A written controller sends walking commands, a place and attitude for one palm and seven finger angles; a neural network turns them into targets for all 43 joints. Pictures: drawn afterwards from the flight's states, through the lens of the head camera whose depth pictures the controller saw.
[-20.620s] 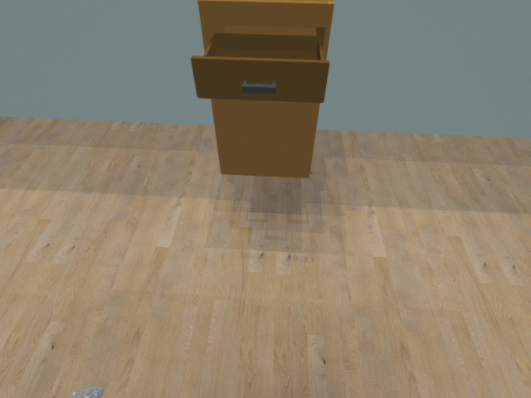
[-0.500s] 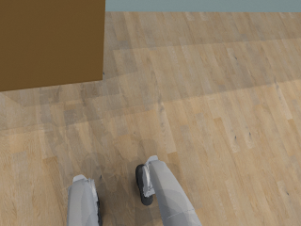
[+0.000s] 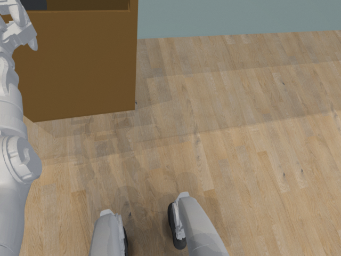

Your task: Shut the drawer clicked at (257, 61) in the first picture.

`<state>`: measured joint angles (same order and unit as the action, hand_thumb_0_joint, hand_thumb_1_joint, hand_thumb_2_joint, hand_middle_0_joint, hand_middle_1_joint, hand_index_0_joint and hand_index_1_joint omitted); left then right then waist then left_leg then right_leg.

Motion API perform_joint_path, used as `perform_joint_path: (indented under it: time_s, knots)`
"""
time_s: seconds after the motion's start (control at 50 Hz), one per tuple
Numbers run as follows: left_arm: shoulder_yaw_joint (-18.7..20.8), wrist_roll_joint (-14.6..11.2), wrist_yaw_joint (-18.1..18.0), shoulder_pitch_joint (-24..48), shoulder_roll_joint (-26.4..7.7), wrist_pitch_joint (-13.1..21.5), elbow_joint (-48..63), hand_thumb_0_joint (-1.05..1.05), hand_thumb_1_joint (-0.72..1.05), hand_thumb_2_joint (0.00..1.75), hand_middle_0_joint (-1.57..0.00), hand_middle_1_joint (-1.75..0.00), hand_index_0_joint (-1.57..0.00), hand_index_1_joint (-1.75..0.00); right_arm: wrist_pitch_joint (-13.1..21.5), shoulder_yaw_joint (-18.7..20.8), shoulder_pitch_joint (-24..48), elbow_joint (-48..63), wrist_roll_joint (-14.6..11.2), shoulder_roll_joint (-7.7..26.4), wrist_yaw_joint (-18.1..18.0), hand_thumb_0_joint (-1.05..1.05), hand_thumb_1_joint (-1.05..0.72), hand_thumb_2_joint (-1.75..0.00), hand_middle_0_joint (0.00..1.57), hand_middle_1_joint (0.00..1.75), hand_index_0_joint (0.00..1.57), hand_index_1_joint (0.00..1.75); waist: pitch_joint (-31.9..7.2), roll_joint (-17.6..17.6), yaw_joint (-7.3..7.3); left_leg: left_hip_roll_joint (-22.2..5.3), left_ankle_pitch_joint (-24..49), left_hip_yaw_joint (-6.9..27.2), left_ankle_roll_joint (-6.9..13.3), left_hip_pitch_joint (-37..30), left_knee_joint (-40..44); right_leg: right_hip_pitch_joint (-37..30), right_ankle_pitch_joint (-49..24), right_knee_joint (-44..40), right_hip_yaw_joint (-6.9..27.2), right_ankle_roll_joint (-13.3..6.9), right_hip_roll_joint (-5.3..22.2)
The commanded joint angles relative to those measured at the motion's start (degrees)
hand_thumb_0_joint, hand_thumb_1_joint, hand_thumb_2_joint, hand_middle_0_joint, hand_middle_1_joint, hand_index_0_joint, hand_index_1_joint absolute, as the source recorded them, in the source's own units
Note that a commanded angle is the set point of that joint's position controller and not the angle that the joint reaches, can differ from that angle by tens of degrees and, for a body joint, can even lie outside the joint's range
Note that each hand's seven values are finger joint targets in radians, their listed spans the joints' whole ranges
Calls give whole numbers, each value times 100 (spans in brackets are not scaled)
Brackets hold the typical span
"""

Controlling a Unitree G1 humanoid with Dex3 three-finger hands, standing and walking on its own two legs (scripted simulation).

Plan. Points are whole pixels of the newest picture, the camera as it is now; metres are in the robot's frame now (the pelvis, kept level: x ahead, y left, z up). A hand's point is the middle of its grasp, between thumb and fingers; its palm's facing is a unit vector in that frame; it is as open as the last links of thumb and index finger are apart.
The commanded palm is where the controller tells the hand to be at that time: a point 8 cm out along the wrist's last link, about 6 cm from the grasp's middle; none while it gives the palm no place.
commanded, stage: draw the hand back to the body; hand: left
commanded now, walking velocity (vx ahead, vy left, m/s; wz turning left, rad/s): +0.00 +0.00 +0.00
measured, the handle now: out of the picture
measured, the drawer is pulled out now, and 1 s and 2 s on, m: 0.00 0.00 0.00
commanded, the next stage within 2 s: step back with the hand held close in 1.46 s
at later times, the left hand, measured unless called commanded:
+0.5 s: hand out of the picture +0.46 +0.21 +0.14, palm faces +0.08 -1.00 -0.04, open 3.3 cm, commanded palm +0.41 +0.25 +0.15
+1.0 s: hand out of the picture +0.30 +0.23 +0.23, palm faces +0.36 -0.88 -0.30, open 3.2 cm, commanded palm +0.25 +0.27 +0.24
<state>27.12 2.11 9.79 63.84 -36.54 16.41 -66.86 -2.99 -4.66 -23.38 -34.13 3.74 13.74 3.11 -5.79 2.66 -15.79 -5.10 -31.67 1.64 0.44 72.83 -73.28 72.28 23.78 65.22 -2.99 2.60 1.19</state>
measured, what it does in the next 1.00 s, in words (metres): rises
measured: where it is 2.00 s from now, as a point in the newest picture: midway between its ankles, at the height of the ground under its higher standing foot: (150, 245)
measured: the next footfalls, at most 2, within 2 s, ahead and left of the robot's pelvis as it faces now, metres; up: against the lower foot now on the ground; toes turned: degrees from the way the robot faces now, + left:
none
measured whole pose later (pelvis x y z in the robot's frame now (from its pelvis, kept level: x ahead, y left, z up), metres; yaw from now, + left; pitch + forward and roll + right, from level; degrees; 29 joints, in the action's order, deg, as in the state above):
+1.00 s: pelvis +0.06 -0.01 +0.12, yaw +3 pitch -1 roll -1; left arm 10.1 -3.1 -5.1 -10.4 -17.0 2.8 5.5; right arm 2.1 -2.9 -10.3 -32.9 -0.6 12.7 -4.4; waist -0.6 3.3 2.4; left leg -2.3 -18.9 -1.3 -0.9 7.9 -28.0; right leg 10.5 15.5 27.2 -2.3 1.9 2.8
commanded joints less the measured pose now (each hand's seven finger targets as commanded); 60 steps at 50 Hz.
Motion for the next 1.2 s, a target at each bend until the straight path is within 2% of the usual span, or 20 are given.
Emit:
perform_joint_path:
  time_s: [0.0,0.06,0.1,0.16,0.22,0.24,0.28,0.32,0.38,0.52,0.56,0.58,0.6,0.62,0.66,0.72,0.84,0.9,0.96,1.18]
  knots:
    - [-133,-170,22,2524,-998,622,1420,0,90,90,-140,-160,-140,-160,-8,516,-1209,29,-9,1196,-81,0,-90,-90,20,30,20,30,-3353,1261,-11,233,2778,254,61,-2950,918,-1559,-1362,-570,-154,-366,-341]
    - [-104,-238,65,2352,-949,684,1126,0,90,90,-140,-160,-140,-160,-58,537,-1228,-41,-7,1200,-101,0,-90,-90,20,30,20,30,-3153,1116,-19,252,2938,210,74,-2861,871,-1632,-1587,-569,-122,-373,-339]
    - [113,-316,135,1678,-1104,738,1765,0,90,90,-140,-160,-140,-160,-130,598,-1187,159,-40,1203,-79,0,-90,-90,20,30,20,30,-3909,1327,359,273,3549,160,19,-3406,1027,-2231,-2059,-594,-102,-388,-330]
    - [47,-581,225,175,-809,612,2903,0,90,90,-140,-160,-140,-160,-201,685,-1068,523,-166,1124,-12,0,-90,-90,20,30,20,30,-4556,1431,744,306,4695,95,-20,-4167,1295,-3122,-2972,-813,-72,-395,-370]
    - [-154,-968,263,-615,-377,279,3640,0,90,90,-140,-160,-140,-160,-195,738,-846,681,-355,1061,-43,0,-90,-90,20,30,20,30,-3957,736,760,332,4293,-73,56,-4017,1716,-3842,-3266,-1269,-62,-316,-406]
    - [-101,-1056,234,-677,-419,234,3920,0,90,90,-140,-160,-140,-160,-158,745,-780,702,-380,1061,-89,0,-90,-90,20,30,20,30,-3798,506,770,339,4069,-106,77,-3871,1843,-4109,-3316,-1355,-51,-300,-397]
    - [-108,-1168,146,-965,-352,266,4439,0,90,90,-140,-160,-140,-160,-55,737,-659,731,-428,1011,-170,0,-90,-90,20,30,20,30,-3671,696,844,373,3986,-210,75,-4066,2027,-4371,-3422,-1521,13,-300,-378]
    - [-296,-1240,71,-1415,-39,360,4571,0,90,90,-140,-160,-140,-160,58,731,-541,700,-449,947,-224,0,-90,-90,20,30,20,30,-3196,474,873,364,3904,-227,73,-4106,2226,-4487,-3327,-1661,-11,-285,-367]
    - [-814,-1283,92,-1871,555,431,4595,0,90,90,-140,-160,-140,-160,172,720,-369,601,-491,906,-262,0,-90,-90,20,30,20,30,-2549,601,834,324,4045,-219,36,-4530,2438,-4247,-3071,-1862,-79,-286,-353]
    - [-920,-1557,345,-3415,840,177,5144,0,90,90,-140,-160,-140,-160,333,701,263,883,-611,852,-333,0,-90,-90,20,30,20,30,-1993,330,1165,380,3836,-283,19,-4729,2935,-5025,-3195,-2175,-115,-312,-245]
    - [-799,-1664,374,-3516,718,96,5448,0,90,90,-140,-160,-140,-160,390,668,451,972,-627,863,-382,0,-90,-90,20,30,20,30,-1753,200,1203,406,3528,-283,26,-4731,3068,-5165,-3114,-2265,-122,-323,-242]
    - [-981,-837,-300,-3537,139,-128,6015,0,90,90,-140,-160,-140,-160,277,737,850,1038,-616,810,-466,0,-90,-90,20,30,20,30,-1884,166,1443,494,3531,-320,57,-5096,3335,-5433,-2821,-2543,53,-381,-88]
    - [-1140,-794,-646,-3933,620,-315,6272,0,90,90,-140,-160,-140,-160,290,725,918,1169,-592,713,-525,0,-90,-90,20,30,20,30,-1713,176,1362,460,3370,-341,39,-5280,3503,-5415,-2679,-2694,3,-370,-80]
    - [-1304,-712,-888,-4267,807,-478,6415,0,90,90,-140,-160,-140,-160,297,693,1010,1164,-603,695,-576,0,-90,-90,20,30,20,30,-1578,162,1401,444,3312,-351,37,-5381,3620,-5516,-2610,-2796,-14,-367,-77]
    - [-1382,-628,-1192,-4424,828,-705,6680,0,90,90,-140,-160,-140,-160,317,623,1224,1153,-599,700,-662,0,-90,-90,20,30,20,30,-1153,-76,1405,442,3041,-331,58,-5470,3868,-5628,-2458,-3033,-49,-373,-106]
    - [-1295,-530,-1477,-4682,773,-847,7190,0,90,90,-140,-160,-140,-160,427,553,1443,1108,-564,645,-766,0,-90,-90,20,30,20,30,-1019,-34,1495,444,2924,-334,59,-5800,4217,-6015,-2394,-3292,-54,-373,-74]
    - [-1407,-486,-1587,-5506,1012,-989,7992,0,90,90,-140,-160,-140,-160,690,436,1724,989,-493,563,-829,0,-90,-90,20,30,20,30,-485,106,1647,441,3052,-359,52,-6351,4771,-6433,-2370,-3811,-79,-371,-79]
    - [-1277,-510,-1571,-6232,1017,-1018,8339,0,90,90,-140,-160,-140,-160,797,428,1791,929,-443,536,-814,0,-90,-90,20,30,20,30,-313,-126,1737,429,3202,-403,75,-6494,4941,-6692,-2531,-4001,-75,-349,-81]
    - [-1119,-506,-1546,-6786,953,-1016,8772,0,90,90,-140,-160,-140,-160,883,437,1871,877,-403,533,-789,0,-90,-90,20,30,20,30,-101,19,1805,417,3318,-418,61,-6580,5062,-6816,-2573,-4163,-60,-355,-87]
    - [-527,-494,-1606,-8461,786,-848,10501,0,90,90,-140,-160,-140,-160,1261,484,1917,866,-311,425,-756,0,-90,-90,20,30,20,30,117,120,1939,427,3227,-429,56,-6750,5168,-6952,-2465,-4394,-26,-317,-105]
